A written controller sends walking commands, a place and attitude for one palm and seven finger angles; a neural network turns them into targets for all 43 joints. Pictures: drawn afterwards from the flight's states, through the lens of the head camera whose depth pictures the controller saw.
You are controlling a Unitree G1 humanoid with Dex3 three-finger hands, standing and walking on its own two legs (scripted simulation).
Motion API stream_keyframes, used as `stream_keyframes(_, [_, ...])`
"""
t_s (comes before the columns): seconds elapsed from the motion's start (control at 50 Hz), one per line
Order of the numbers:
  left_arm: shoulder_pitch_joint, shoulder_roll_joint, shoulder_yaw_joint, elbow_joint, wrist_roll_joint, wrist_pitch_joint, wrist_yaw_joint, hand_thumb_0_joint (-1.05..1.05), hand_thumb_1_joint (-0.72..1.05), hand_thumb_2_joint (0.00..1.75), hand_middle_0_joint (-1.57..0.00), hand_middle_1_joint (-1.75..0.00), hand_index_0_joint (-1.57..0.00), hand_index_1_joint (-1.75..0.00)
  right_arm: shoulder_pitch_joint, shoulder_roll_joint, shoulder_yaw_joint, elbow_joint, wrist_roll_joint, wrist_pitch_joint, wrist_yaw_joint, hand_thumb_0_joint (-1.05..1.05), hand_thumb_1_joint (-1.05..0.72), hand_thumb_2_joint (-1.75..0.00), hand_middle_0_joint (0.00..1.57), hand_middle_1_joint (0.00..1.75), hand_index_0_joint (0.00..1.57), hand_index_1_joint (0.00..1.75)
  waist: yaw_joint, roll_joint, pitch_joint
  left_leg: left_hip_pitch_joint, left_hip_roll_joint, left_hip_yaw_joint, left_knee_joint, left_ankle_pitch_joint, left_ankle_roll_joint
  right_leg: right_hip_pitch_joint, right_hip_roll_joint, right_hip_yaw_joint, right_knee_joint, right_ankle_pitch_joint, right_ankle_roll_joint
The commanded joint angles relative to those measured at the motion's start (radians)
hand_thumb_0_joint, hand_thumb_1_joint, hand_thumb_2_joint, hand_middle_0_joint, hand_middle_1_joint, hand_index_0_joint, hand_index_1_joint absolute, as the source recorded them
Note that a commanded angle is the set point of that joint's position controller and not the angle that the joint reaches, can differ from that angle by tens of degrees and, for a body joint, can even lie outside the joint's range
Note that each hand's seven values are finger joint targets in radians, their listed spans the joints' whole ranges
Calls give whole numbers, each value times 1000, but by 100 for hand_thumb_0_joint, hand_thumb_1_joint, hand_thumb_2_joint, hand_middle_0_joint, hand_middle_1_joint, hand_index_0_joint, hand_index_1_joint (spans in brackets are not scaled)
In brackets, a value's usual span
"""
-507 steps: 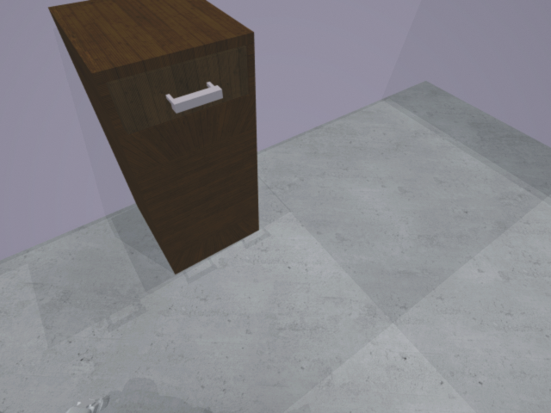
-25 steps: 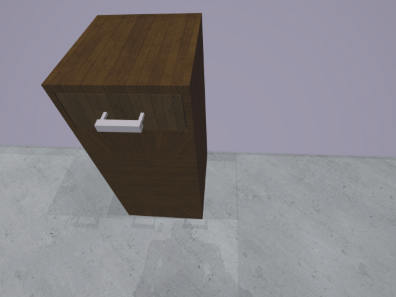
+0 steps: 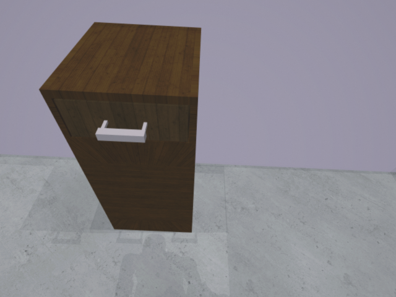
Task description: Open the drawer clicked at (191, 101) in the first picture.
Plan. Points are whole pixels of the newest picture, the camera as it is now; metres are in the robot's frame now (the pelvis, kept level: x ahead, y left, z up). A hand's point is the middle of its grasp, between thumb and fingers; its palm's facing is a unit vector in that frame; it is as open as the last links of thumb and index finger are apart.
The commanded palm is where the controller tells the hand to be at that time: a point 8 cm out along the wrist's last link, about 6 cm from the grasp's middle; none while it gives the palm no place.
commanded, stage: come to a stop and stand still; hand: left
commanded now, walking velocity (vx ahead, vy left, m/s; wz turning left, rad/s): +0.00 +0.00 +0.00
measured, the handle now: (123, 129) +0.53 +0.25 +0.00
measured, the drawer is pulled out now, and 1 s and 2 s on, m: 0.00 0.00 0.00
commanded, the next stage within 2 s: look again from close up in 0.04 s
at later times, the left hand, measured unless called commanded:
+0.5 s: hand out of the picture -0.03 +0.17 -0.19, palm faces +0.02 -0.98 -0.18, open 7.4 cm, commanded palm none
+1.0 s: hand out of the picture -0.08 +0.16 -0.19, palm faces +0.09 -0.98 -0.15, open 7.4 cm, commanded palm none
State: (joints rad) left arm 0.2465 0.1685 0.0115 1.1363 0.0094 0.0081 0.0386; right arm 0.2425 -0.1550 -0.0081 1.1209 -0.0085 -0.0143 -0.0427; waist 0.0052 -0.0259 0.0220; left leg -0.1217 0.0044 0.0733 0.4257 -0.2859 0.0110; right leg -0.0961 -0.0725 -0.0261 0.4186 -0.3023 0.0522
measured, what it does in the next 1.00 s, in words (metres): stands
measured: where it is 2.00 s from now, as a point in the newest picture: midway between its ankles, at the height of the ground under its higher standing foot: outside the picture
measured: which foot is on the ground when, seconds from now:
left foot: down 0.00-1.00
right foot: down 0.00-1.00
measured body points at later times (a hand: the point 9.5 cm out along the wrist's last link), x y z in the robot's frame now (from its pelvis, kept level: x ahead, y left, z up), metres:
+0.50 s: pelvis -0.04 +0.00 -0.01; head -0.04 +0.01 +0.44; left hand -0.03 +0.22 -0.17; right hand -0.03 -0.23 -0.16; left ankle -0.04 +0.11 -0.74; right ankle -0.05 -0.15 -0.74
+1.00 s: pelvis -0.02 +0.00 -0.01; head -0.02 +0.02 +0.44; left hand -0.08 +0.21 -0.18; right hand -0.04 -0.23 -0.16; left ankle -0.04 +0.11 -0.74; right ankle -0.05 -0.15 -0.74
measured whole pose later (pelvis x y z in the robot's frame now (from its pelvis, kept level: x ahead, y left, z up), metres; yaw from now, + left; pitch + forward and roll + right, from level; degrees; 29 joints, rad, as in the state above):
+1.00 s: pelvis -0.02 +0.00 -0.01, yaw +1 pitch -1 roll -1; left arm 0.42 0.15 0.02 1.09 0.02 0.00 0.02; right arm 0.37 -0.16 0.00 1.08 -0.02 0.01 0.00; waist 0.02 -0.03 -0.01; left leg -0.25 0.01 0.05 0.61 -0.35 0.02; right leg -0.20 -0.07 -0.04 0.57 -0.36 0.03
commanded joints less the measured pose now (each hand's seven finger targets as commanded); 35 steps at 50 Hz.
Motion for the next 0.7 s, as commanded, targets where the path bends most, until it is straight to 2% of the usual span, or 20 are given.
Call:
stream_keyframes(0.0, [94,73,11,-13,-1,-8,-1,0,90,90,-20,-30,-20,-30,72,-99,-11,-6,0,-13,-5,0,-90,-90,20,30,20,30,10,47,39,3,112,-98,-83,400,7,-40,-44,9,-46,241,-43])
stream_keyframes(0.1, [95,78,10,-19,-3,-12,0,0,90,90,-20,-30,-20,-30,101,-93,-11,6,0,-17,-3,0,-90,-90,20,30,20,30,8,33,21,12,108,-95,-83,411,8,-22,-46,8,-49,268,-47])
stream_keyframes(0.12, [119,104,-4,-18,18,-44,42,0,90,90,-20,-30,-20,-30,45,-152,-12,-73,8,-25,14,0,-90,-90,20,30,20,30,10,23,99,-96,112,-77,119,594,-14,-115,-67,66,-25,499,-48])
stream_keyframes(0.14, [111,138,9,-39,10,-58,32,0,90,90,-20,-30,-20,-30,43,-122,-7,-104,2,-15,25,0,-90,-90,20,30,20,30,-10,13,53,-86,96,-55,98,464,-9,-65,-80,24,20,600,-65])
stream_keyframes(0.16, [103,121,2,-59,4,-57,26,0,90,90,-20,-30,-20,-30,88,-81,-3,-96,-7,-16,20,0,-90,-90,20,30,20,30,-13,-17,-10,-80,75,-66,74,358,14,-17,-78,29,67,624,-72])
stream_keyframes(0.18, [97,115,-6,-60,-2,-56,22,0,90,90,-20,-30,-20,-30,114,-94,-2,-87,-7,-16,19,0,-90,-90,20,30,20,30,-17,-65,-85,-68,83,-73,78,297,25,-3,-68,27,68,533,-72])
stream_keyframes(0.2, [86,100,-5,-69,-3,-53,19,0,90,90,-20,-30,-20,-30,131,-102,-3,-88,-7,-17,19,0,-90,-90,20,30,20,30,-24,-47,-140,-43,91,-81,80,345,27,12,-56,21,79,476,-74])
stream_keyframes(0.22, [86,100,-4,-81,-4,-49,17,0,90,90,-20,-30,-20,-30,126,-106,-5,-87,-5,-18,18,0,-90,-90,20,30,20,30,-20,4,-149,-29,95,-83,82,393,26,6,-48,17,84,421,-75])
stream_keyframes(0.24, [82,103,-4,-87,-4,-40,16,0,90,90,-20,-30,-20,-30,122,-110,-2,-86,-6,-14,18,0,-90,-90,20,30,20,30,-17,46,-113,-46,101,-87,77,384,28,-18,-35,14,80,313,-76])
stream_keyframes(0.28, [93,93,-4,-85,-1,-33,12,0,90,90,-20,-30,-20,-30,107,-106,-2,-90,-6,-12,17,0,-90,-90,20,30,20,30,-10,72,-44,-81,101,-91,64,350,28,-59,-29,15,66,230,-76])
stream_keyframes(0.36, [100,87,-7,-92,4,-21,6,0,90,90,-20,-30,-20,-30,94,-103,-2,-94,-4,-1,22,0,-90,-90,20,30,20,30,-8,25,87,-164,95,-101,11,133,27,-130,-20,23,27,85,-74])
stream_keyframes(0.46, [117,84,-5,-104,8,-17,1,0,90,90,-20,-30,-20,-30,90,-109,-6,-96,-5,3,25,0,-90,-90,20,30,20,30,-6,47,123,-206,90,-123,-56,-64,28,-159,-12,33,4,-12,-74])
stream_keyframes(0.52, [131,85,-4,-105,8,-20,-2,0,90,90,-20,-30,-20,-30,86,-111,-7,-99,-5,2,25,0,-90,-90,20,30,20,30,-4,35,100,-189,87,-118,-54,-62,28,-155,-17,41,-7,0,-74])
stream_keyframes(0.58, [141,82,-4,-104,8,-21,-4,0,90,90,-20,-30,-20,-30,91,-114,-7,-95,-4,0,25,0,-90,-90,20,30,20,30,-4,49,79,-178,90,-122,-62,-69,28,-149,-16,39,-12,3,-71])
stream_keyframes(0.62, [152,79,-4,-100,7,-23,-5,0,90,90,-20,-30,-20,-30,91,-111,-6,-94,-3,-1,24,0,-90,-90,20,30,20,30,-3,30,68,-165,87,-114,-54,-44,27,-149,-21,45,-23,14,-72])
stream_keyframes(0.68, [159,74,-4,-94,7,-25,-6,0,90,90,-20,-30,-20,-30,97,-106,-4,-85,-2,-3,23,0,-90,-90,20,30,20,30,-2,37,66,-162,89,-112,-54,-26,27,-149,-24,45,-29,21,-71])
